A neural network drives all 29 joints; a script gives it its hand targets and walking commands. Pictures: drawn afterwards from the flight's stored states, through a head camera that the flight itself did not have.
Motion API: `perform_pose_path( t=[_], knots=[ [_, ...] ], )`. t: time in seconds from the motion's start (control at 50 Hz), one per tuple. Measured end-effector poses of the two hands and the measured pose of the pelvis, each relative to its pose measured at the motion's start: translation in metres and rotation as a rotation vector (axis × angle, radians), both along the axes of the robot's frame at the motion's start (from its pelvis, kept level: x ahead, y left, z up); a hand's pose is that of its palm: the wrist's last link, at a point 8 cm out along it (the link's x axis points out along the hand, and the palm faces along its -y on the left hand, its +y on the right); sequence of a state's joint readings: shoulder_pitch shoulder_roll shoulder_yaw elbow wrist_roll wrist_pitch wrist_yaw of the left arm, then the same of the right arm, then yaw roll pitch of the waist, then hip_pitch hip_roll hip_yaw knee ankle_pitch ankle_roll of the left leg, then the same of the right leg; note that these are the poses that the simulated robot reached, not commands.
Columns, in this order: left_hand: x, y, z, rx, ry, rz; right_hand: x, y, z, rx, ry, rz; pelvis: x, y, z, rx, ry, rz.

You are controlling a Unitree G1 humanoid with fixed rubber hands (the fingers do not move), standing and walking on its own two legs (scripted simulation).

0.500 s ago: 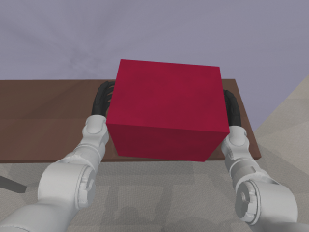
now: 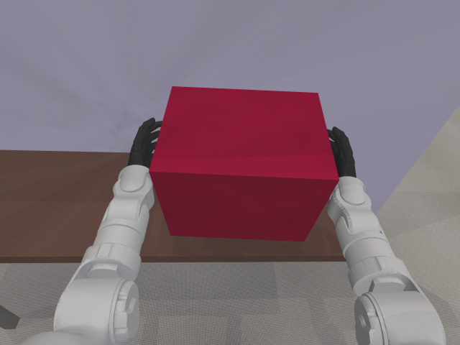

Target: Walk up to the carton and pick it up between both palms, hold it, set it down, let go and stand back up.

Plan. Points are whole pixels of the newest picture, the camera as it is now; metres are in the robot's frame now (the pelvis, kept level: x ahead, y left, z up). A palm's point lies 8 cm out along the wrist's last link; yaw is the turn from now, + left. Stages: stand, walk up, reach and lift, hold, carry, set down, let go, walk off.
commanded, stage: reach and lift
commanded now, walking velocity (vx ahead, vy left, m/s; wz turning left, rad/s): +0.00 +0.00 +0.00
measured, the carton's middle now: (241, 167) +0.41 -0.02 +0.09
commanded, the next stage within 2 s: hold in 1.46 s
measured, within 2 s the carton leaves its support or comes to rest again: neither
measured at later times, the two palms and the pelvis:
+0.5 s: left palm (124, 162) +0.36 +0.18 +0.14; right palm (340, 173) +0.35 -0.18 +0.14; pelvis -0.01 +0.00 +0.00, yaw -1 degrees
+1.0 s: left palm (128, 155) +0.36 +0.17 +0.16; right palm (348, 165) +0.35 -0.19 +0.16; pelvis +0.00 +0.00 +0.00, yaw -1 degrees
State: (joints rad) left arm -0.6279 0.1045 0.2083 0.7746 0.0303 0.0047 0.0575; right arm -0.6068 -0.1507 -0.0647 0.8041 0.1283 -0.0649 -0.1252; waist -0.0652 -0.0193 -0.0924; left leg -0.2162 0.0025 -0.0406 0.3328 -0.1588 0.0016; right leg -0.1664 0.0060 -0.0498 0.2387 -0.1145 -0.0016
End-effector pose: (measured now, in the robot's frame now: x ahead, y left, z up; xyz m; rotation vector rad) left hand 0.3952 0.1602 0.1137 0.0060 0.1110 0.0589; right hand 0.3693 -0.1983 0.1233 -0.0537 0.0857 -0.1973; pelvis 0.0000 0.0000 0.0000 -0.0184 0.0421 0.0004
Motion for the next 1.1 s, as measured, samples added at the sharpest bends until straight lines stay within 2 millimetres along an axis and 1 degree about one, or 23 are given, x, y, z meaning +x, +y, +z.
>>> perform_pose_path(
  t=[0.08, 0.18, 0.26, 0.32, 0.5, 0.62, 0.72, 0.84, 0.98, 1.1],
  knots=[
    [-0.007, 0.000, 0.004, -0.012, 0.027, -0.004, -0.008, 0.001, 0.004, 0.005, 0.023, -0.008, -0.008, 0.000, 0.000, 0.005, -0.012, -0.005],
    [-0.013, 0.001, 0.021, -0.003, 0.005, 0.000, -0.014, 0.002, 0.016, 0.018, -0.003, -0.004, -0.014, 0.001, 0.001, 0.008, -0.034, -0.015],
    [-0.018, 0.004, 0.026, 0.008, 0.030, 0.007, -0.017, 0.004, 0.015, 0.025, 0.022, -0.001, -0.016, 0.002, 0.001, 0.010, -0.064, -0.022],
    [-0.022, 0.007, 0.027, 0.004, 0.038, 0.013, -0.020, 0.007, 0.014, 0.033, 0.029, 0.004, -0.016, 0.003, 0.001, 0.011, -0.072, -0.022],
    [-0.032, 0.017, 0.031, 0.016, 0.035, 0.034, -0.021, 0.016, 0.019, 0.034, 0.025, 0.028, -0.013, 0.003, 0.001, 0.008, -0.105, -0.010],
    [-0.035, 0.015, 0.027, 0.044, 0.085, 0.037, -0.022, 0.014, 0.011, 0.066, 0.072, 0.032, -0.011, 0.003, 0.000, 0.006, -0.105, -0.002],
    [-0.032, 0.006, 0.036, 0.043, 0.057, 0.028, -0.022, 0.006, 0.019, 0.079, 0.041, 0.020, -0.009, 0.002, 0.000, 0.003, -0.093, -0.005],
    [-0.029, -0.001, 0.044, 0.040, 0.062, 0.028, -0.019, -0.001, 0.027, 0.070, 0.048, 0.020, -0.005, -0.001, 0.000, 0.005, -0.101, -0.019],
    [-0.033, 0.005, 0.049, 0.023, 0.056, 0.033, -0.018, 0.005, 0.035, 0.067, 0.043, 0.029, -0.002, -0.003, 0.000, 0.005, -0.117, -0.015],
    [-0.037, 0.013, 0.051, 0.020, 0.056, 0.042, -0.019, 0.013, 0.038, 0.072, 0.043, 0.037, -0.003, -0.002, 0.000, 0.006, -0.125, -0.005]
  ],
)
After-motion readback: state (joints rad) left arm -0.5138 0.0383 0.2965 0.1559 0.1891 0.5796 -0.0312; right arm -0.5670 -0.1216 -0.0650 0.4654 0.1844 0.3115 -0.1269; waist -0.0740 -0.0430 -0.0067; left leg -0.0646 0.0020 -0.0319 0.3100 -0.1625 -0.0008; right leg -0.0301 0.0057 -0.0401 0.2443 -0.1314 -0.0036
